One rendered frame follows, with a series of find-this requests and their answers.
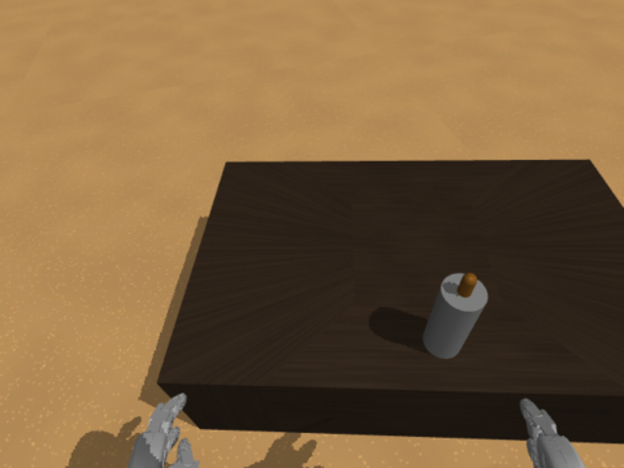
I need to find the left robot hand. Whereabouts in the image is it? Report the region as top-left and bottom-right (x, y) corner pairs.
(128, 393), (199, 468)

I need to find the right robot hand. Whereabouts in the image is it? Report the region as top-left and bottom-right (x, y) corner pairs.
(520, 398), (586, 468)

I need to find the bottle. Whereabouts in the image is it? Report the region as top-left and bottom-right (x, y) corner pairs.
(423, 273), (488, 359)

